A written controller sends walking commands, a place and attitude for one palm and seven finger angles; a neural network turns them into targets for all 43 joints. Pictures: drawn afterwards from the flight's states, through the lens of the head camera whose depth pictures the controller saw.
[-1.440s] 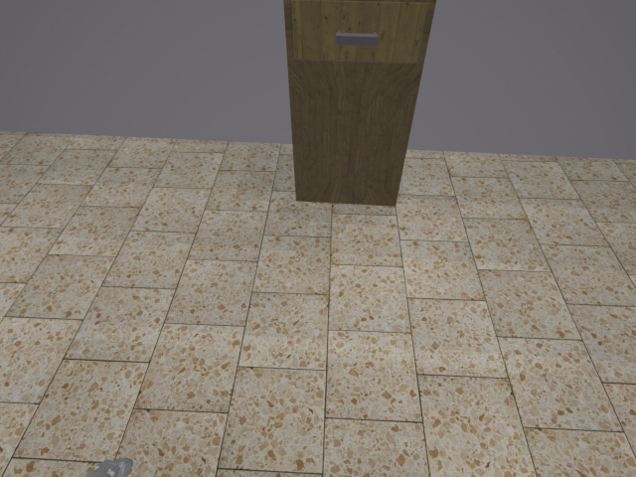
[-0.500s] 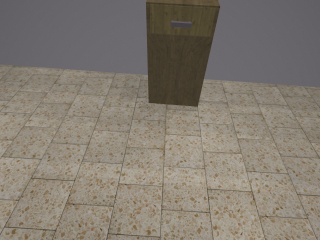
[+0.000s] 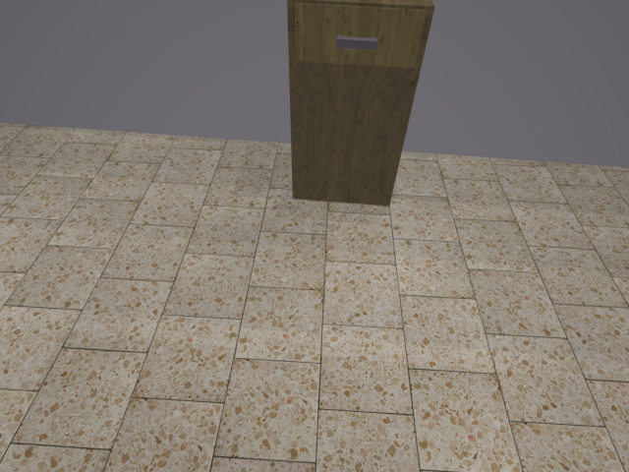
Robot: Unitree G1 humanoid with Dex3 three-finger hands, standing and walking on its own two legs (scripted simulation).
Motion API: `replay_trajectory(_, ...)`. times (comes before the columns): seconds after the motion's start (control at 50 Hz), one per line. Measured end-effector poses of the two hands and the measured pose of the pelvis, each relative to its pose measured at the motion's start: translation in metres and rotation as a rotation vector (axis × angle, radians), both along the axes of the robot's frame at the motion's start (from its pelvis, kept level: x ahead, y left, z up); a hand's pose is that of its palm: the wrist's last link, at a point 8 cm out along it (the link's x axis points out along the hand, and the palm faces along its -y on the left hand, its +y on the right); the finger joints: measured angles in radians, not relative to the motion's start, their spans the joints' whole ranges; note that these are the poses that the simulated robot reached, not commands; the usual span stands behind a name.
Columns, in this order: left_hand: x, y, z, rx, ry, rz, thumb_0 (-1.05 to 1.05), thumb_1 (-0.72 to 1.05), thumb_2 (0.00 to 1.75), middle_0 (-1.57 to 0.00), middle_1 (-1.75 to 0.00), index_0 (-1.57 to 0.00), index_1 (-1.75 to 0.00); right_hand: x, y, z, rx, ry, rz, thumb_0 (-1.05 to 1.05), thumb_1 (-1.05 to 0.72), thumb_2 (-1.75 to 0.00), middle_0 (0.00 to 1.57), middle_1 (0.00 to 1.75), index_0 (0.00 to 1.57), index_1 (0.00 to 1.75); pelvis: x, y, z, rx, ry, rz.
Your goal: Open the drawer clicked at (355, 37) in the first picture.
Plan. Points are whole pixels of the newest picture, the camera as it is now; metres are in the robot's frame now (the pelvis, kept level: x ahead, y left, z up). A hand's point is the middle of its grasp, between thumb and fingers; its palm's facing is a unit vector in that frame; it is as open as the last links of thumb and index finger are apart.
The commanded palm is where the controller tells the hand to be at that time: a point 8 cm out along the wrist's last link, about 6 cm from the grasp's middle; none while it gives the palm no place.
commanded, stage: walk to a spot facing it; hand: left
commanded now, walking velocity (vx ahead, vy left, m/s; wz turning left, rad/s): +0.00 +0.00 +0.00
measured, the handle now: (356, 40) +1.39 -0.06 -0.02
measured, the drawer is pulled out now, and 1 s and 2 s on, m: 0.00 0.00 0.00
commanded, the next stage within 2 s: turn to face it in 1.66 s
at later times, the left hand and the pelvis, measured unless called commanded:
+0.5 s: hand out of the picture +0.06 +0.16 -0.18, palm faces -0.07 -0.98 -0.20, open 7.4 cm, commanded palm none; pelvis +0.06 -0.02 -0.02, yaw -9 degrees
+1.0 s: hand (218, 350) +0.35 +0.20 -0.19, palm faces -0.31 -0.93 -0.19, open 7.4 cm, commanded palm none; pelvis +0.25 +0.02 -0.01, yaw -24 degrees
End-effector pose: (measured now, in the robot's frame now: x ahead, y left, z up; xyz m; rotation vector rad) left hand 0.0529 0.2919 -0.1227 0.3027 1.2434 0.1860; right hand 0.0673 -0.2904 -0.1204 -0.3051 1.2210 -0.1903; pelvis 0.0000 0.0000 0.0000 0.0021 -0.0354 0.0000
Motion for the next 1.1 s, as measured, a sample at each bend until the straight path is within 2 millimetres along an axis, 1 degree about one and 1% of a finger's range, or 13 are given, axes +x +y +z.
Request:
replay_trajectory(0.22, 0.001, -0.008, -0.006, -0.017, 0.021, 0.000, 0.01, 0.91, 0.90, -0.20, -0.30, -0.21, -0.30, -0.001, 0.007, -0.005, 0.014, 0.001, -0.021, 0.00, -0.91, -0.90, 0.20, 0.30, 0.20, 0.30, 0.007, 0.000, -0.003, 0.000, 0.005, -0.032)
replay_trajectory(0.32, -0.003, -0.029, -0.019, -0.069, 0.082, -0.018, 0.01, 0.91, 0.90, -0.20, -0.30, -0.20, -0.30, -0.016, 0.019, -0.019, 0.064, 0.006, -0.093, 0.00, -0.91, -0.90, 0.20, 0.30, 0.20, 0.30, 0.022, -0.004, -0.009, 0.008, 0.017, -0.090)
replay_trajectory(0.42, 0.005, -0.059, -0.030, -0.101, 0.118, -0.043, 0.01, 0.91, 0.90, -0.20, -0.30, -0.20, -0.30, -0.038, 0.017, -0.041, 0.109, 0.059, -0.182, 0.00, -0.91, -0.90, 0.20, 0.30, 0.20, 0.30, 0.041, -0.019, -0.022, 0.005, 0.017, -0.144)
replay_trajectory(0.48, 0.006, -0.076, -0.032, -0.119, 0.110, -0.015, 0.01, 0.91, 0.90, -0.20, -0.30, -0.20, -0.30, -0.038, 0.017, -0.044, 0.119, 0.124, -0.194, 0.00, -0.91, -0.90, 0.20, 0.30, 0.20, 0.30, 0.055, -0.024, -0.022, -0.013, 0.022, -0.146)
replay_trajectory(0.54, 0.002, -0.088, -0.026, -0.139, 0.161, -0.009, 0.01, 0.91, 0.90, -0.20, -0.30, -0.20, -0.30, -0.016, 0.018, -0.035, 0.124, 0.108, -0.206, 0.01, -0.91, -0.90, 0.20, 0.30, 0.20, 0.30, 0.071, -0.025, -0.013, -0.010, 0.030, -0.169)
replay_trajectory(0.6, 0.003, -0.094, -0.021, -0.159, 0.233, -0.022, 0.01, 0.91, 0.90, -0.20, -0.30, -0.21, -0.30, 0.020, 0.020, -0.024, 0.129, 0.039, -0.225, 0.01, -0.91, -0.90, 0.19, 0.30, 0.20, 0.30, 0.089, -0.023, -0.007, -0.004, 0.041, -0.197)
replay_trajectory(0.7, 0.027, -0.086, -0.021, -0.170, 0.306, -0.040, 0.01, 0.91, 0.90, -0.20, -0.30, -0.21, -0.30, 0.092, 0.030, -0.013, 0.132, -0.079, -0.231, 0.01, -0.91, -0.90, 0.19, 0.30, 0.20, 0.30, 0.126, -0.013, -0.005, -0.007, 0.052, -0.241)
replay_trajectory(0.8, 0.084, -0.058, -0.040, -0.163, 0.315, -0.057, 0.01, 0.90, 0.90, -0.20, -0.30, -0.21, -0.30, 0.166, 0.044, -0.012, 0.101, -0.185, -0.216, 0.01, -0.91, -0.90, 0.19, 0.30, 0.20, 0.30, 0.178, 0.005, -0.020, -0.023, 0.048, -0.286)
replay_trajectory(0.86, 0.138, -0.040, -0.053, -0.147, 0.296, -0.111, 0.01, 0.91, 0.90, -0.20, -0.30, -0.21, -0.30, 0.185, 0.052, -0.014, 0.073, -0.229, -0.251, 0.00, -0.91, -0.90, 0.20, 0.30, 0.20, 0.30, 0.201, 0.013, -0.027, -0.018, 0.029, -0.332)
replay_trajectory(0.92, 0.211, -0.034, -0.050, -0.131, 0.213, -0.189, 0.01, 0.91, 0.90, -0.20, -0.30, -0.20, -0.30, 0.177, 0.063, -0.010, 0.076, -0.196, -0.323, 0.00, -0.91, -0.90, 0.20, 0.30, 0.20, 0.30, 0.223, 0.015, -0.019, -0.012, 0.020, -0.369)
replay_trajectory(0.98, 0.286, -0.040, -0.038, -0.129, 0.100, -0.257, 0.01, 0.91, 0.90, -0.20, -0.30, -0.20, -0.30, 0.158, 0.069, -0.007, 0.067, -0.138, -0.425, -0.01, -0.93, -0.90, 0.20, 0.30, 0.21, 0.30, 0.244, 0.015, -0.010, -0.006, 0.025, -0.400)
replay_trajectory(1.04, 0.353, -0.056, -0.025, -0.135, 0.006, -0.322, 0.01, 0.91, 0.90, -0.19, -0.30, -0.20, -0.30, 0.137, 0.070, -0.006, 0.057, -0.062, -0.496, -0.01, -0.95, -0.90, 0.20, 0.30, 0.20, 0.30, 0.267, 0.013, -0.005, 0.002, 0.031, -0.430)
replay_trajectory(1.1, 0.409, -0.081, -0.016, -0.148, -0.053, -0.388, 0.01, 0.92, 0.90, -0.19, -0.30, -0.20, -0.30, 0.116, 0.077, -0.007, 0.069, 0.022, -0.564, -0.01, -0.94, -0.90, 0.20, 0.30, 0.20, 0.30, 0.288, 0.008, -0.002, 0.007, 0.032, -0.458)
